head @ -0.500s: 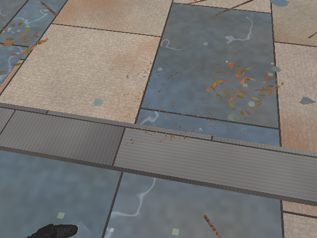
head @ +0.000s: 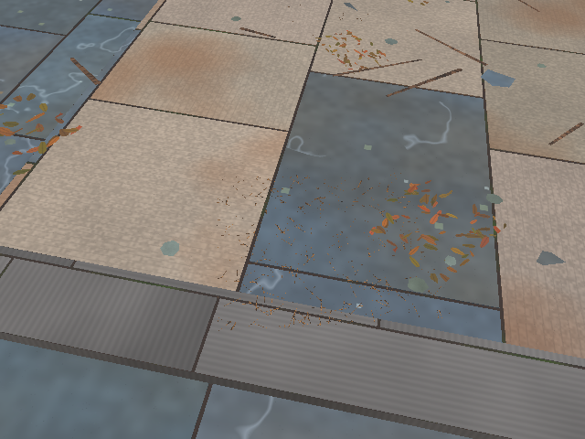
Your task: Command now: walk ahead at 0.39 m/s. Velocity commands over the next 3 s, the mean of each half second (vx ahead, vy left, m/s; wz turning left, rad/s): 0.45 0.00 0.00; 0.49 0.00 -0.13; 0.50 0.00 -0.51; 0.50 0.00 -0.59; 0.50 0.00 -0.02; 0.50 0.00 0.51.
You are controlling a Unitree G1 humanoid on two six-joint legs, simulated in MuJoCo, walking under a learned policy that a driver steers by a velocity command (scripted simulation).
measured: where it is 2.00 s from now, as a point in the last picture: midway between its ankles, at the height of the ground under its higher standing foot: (363, 267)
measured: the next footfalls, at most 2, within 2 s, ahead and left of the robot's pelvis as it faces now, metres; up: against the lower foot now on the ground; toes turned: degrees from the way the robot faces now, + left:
right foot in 0.28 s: +0.25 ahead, -0.18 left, +0.00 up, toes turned -4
left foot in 0.72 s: +0.56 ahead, +0.06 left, +0.00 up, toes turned +3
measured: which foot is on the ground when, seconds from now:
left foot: down 0.00-0.30, up 0.32-0.70, down 0.72-1.00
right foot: up 0.00-0.26, down 0.28-0.80, up 0.82-1.00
